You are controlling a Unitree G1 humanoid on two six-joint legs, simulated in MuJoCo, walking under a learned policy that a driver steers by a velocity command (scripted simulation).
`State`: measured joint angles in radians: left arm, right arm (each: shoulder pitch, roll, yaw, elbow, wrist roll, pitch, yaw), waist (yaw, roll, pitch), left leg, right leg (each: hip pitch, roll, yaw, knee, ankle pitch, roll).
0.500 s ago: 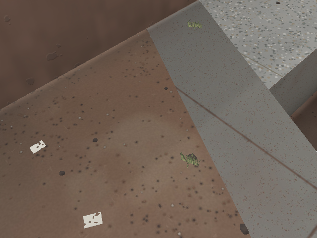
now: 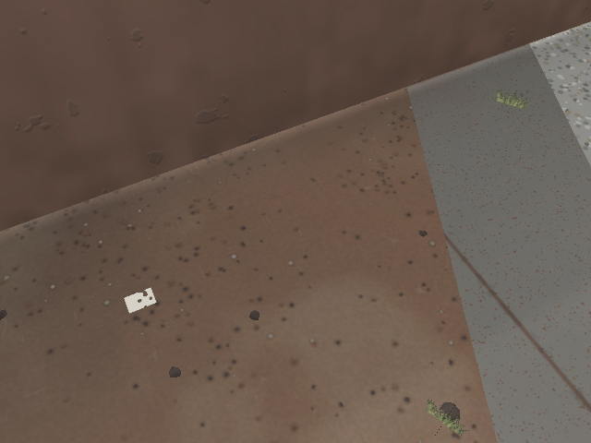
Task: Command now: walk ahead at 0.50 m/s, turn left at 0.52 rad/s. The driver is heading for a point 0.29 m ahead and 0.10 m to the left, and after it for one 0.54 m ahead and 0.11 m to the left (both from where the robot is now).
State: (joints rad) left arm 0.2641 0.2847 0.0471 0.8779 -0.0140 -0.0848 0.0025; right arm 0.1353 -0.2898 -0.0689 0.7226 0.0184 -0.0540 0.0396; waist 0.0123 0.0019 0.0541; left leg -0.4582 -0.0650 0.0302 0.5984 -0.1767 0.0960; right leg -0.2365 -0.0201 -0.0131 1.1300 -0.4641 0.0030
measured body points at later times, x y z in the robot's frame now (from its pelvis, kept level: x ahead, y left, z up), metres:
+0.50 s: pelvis +0.24 -0.03 +0.01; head +0.28 -0.03 +0.45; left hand +0.35 +0.27 -0.08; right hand +0.42 -0.29 -0.11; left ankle +0.13 +0.07 -0.64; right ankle +0.36 -0.10 -0.72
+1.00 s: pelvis +0.25 +0.02 +0.02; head +0.27 +0.07 +0.47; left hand +0.22 +0.35 -0.10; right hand +0.54 -0.14 -0.05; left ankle +0.22 +0.10 -0.72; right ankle +0.35 -0.10 -0.64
